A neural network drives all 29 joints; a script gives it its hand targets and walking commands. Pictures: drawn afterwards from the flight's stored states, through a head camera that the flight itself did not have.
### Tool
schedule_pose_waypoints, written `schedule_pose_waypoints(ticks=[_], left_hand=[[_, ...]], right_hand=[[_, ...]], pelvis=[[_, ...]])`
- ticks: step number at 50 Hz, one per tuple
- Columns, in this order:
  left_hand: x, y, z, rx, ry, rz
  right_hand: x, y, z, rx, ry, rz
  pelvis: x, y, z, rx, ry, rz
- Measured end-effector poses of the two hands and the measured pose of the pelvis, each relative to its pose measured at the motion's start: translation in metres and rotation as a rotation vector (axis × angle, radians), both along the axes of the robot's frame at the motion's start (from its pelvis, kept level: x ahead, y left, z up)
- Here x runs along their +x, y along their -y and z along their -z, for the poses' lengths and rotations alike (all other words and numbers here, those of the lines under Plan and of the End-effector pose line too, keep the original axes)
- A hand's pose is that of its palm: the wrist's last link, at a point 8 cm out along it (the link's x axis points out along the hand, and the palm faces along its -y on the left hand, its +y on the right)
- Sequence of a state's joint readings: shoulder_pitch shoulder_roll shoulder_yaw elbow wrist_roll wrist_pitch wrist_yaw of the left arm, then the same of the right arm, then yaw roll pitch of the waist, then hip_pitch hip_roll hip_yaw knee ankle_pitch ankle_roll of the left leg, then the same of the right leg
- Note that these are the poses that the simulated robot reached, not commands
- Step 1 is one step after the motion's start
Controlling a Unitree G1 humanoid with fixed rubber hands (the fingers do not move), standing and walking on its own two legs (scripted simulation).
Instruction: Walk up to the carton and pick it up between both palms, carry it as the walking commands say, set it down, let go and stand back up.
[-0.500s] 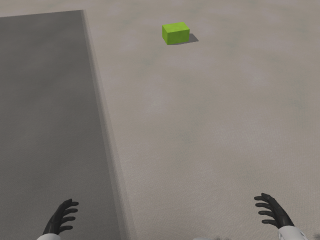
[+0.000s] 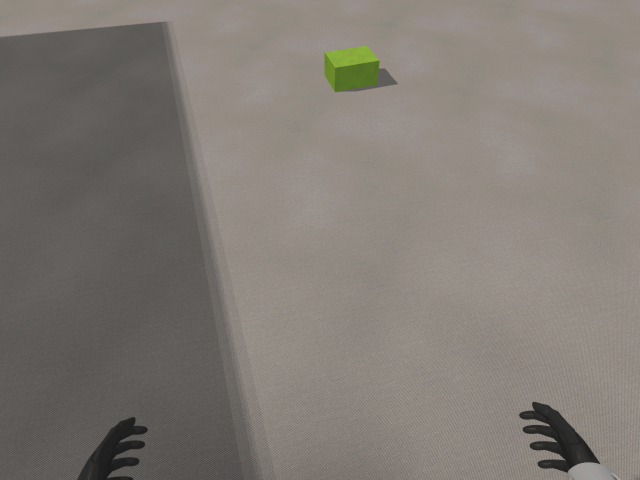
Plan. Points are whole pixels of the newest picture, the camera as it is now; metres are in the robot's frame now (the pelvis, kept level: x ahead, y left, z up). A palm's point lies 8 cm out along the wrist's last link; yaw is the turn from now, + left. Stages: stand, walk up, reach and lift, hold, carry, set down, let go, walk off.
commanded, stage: stand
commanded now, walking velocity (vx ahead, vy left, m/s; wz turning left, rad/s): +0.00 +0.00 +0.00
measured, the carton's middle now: (350, 68) +2.38 -0.23 -0.68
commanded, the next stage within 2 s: walk up in 0.56 s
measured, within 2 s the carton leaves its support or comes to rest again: neither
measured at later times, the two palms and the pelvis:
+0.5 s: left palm out of the picture +0.12 +0.31 -0.08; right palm out of the picture +0.12 -0.31 -0.08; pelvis +0.00 +0.00 +0.02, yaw +0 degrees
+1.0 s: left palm out of the picture +0.08 +0.25 -0.10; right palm out of the picture +0.08 -0.33 -0.11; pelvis +0.03 -0.04 +0.01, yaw +0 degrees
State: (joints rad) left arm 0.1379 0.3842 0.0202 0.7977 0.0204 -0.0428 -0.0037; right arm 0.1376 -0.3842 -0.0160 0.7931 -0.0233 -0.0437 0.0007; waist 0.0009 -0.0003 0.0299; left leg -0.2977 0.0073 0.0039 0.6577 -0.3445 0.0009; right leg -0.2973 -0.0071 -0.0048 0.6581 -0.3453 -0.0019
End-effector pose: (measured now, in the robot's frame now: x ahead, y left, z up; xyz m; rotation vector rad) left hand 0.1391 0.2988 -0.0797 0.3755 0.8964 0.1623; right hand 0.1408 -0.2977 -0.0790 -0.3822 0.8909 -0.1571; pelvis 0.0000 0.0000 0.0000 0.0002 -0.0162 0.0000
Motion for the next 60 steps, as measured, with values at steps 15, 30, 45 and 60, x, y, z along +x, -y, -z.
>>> schedule_pose_waypoints(ticks=[15, 30, 45, 60], left_hand=[[-0.011, -0.005, -0.004, 0.0, -0.069, -0.023], [-0.027, -0.01, -0.003, 0.004, -0.141, -0.054], [-0.023, 0.028, -0.005, -0.068, -0.174, -0.045], [-0.12, 0.072, 0.005, -0.101, -0.506, -0.301]], right_hand=[[-0.013, 0.004, -0.003, 0.003, -0.074, 0.027], [-0.029, 0.01, -0.002, -0.001, -0.145, 0.064], [-0.082, 0.024, 0.011, 0.043, -0.294, 0.142], [0.105, -0.021, 0.016, 0.208, -0.134, -0.021]], pelvis=[[-0.001, 0.0, -0.013, 0.001, 0.017, 0.001], [-0.003, 0.0, -0.021, 0.0, 0.025, 0.002], [0.012, 0.02, -0.028, -0.021, -0.009, 0.005], [0.106, 0.03, -0.028, 0.032, -0.017, 0.007]])
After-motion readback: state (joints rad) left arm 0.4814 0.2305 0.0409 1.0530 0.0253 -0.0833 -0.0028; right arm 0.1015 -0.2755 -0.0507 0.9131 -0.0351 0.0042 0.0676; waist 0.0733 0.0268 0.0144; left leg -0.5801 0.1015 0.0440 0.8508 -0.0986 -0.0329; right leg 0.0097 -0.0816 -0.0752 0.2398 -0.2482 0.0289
